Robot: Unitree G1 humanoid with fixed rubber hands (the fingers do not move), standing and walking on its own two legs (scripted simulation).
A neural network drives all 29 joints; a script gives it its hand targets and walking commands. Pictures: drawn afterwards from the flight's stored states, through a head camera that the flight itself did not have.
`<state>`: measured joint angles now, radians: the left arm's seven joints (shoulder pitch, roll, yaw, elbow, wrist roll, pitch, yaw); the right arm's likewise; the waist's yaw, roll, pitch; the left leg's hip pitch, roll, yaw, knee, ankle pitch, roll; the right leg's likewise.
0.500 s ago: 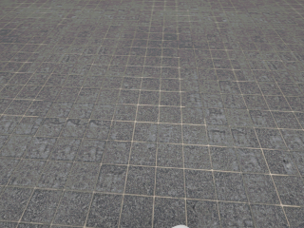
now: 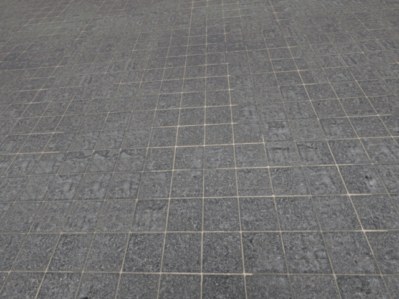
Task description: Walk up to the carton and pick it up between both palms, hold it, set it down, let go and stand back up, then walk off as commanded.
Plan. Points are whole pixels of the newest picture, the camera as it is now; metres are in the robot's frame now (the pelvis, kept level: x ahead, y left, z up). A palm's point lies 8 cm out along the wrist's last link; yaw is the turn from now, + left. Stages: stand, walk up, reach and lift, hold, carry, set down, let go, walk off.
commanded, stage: walk up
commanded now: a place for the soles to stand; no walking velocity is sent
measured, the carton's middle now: out of the picture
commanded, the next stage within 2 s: none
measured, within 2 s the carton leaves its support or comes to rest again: neither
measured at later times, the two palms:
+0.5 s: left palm out of the picture +0.01 +0.41 -0.10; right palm out of the picture -0.01 -0.23 -0.09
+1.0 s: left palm (79, 293) +0.17 +0.29 -0.08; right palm out of the picture +0.02 -0.29 -0.12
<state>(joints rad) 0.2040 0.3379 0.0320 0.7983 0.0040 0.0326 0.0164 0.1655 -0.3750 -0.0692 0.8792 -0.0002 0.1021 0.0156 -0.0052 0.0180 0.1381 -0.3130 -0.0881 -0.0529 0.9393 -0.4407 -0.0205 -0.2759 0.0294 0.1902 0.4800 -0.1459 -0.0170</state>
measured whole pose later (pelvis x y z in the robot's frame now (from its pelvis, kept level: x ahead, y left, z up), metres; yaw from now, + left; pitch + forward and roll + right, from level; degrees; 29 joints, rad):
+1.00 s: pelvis +0.01 +0.03 +0.00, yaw -21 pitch +1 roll +5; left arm 0.30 0.35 0.03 0.80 0.00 0.01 0.02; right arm 0.10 -0.36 -0.07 0.88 0.00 0.07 0.04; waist 0.00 -0.02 0.06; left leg -0.34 -0.05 0.05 0.95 -0.50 0.00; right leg -0.35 0.03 0.11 0.54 -0.19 -0.07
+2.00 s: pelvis +0.03 +0.11 -0.01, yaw -59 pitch +0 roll +4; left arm 0.33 0.39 0.03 0.80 0.00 0.03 -0.02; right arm 0.10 -0.36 -0.07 0.87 0.00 0.05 0.05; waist 0.01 0.00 0.10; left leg -0.31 -0.02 0.17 0.80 -0.52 0.00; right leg -0.35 0.02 0.07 0.60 -0.24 -0.06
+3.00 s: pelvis +0.11 +0.10 -0.01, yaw -107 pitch +0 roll +2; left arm 0.26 0.39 0.03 0.80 0.01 0.05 -0.07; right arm 0.16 -0.38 -0.07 0.87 0.00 0.00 0.01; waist 0.01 0.00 0.10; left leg -0.37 0.01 0.02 0.89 -0.50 -0.01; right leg -0.33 0.08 0.14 0.55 -0.22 -0.06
